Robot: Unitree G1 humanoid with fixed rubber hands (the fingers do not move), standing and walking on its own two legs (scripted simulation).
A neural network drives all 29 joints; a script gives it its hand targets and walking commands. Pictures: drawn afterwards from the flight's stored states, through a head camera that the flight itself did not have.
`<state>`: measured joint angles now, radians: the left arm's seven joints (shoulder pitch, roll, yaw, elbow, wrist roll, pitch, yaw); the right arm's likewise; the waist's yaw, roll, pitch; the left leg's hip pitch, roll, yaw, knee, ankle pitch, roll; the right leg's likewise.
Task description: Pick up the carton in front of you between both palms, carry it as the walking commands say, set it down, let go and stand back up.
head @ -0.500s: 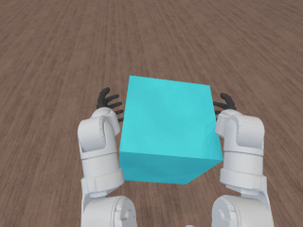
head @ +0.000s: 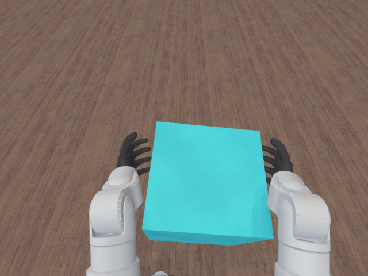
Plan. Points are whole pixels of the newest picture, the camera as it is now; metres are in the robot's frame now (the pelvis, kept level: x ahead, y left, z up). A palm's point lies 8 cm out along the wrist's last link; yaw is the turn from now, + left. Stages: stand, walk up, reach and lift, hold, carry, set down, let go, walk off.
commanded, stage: carry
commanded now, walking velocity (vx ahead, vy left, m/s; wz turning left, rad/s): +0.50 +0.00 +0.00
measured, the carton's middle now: (198, 191) +0.31 +0.01 +0.00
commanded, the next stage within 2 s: none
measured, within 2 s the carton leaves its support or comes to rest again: neither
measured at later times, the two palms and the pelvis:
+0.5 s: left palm (157, 84) +0.59 +0.12 +0.10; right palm (264, 86) +0.57 -0.17 +0.09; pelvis +0.33 -0.01 -0.02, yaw -3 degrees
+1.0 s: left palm (176, 29) +0.92 +0.09 +0.10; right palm (254, 27) +0.91 -0.20 +0.10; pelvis +0.66 -0.04 -0.01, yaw -2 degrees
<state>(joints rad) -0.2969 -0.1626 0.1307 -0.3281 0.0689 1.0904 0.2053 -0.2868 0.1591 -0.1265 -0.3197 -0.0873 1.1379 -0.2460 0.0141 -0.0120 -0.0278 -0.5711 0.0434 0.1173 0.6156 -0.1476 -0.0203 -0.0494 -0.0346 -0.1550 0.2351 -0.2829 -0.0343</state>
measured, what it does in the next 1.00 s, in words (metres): walks ahead: left foot, then right foot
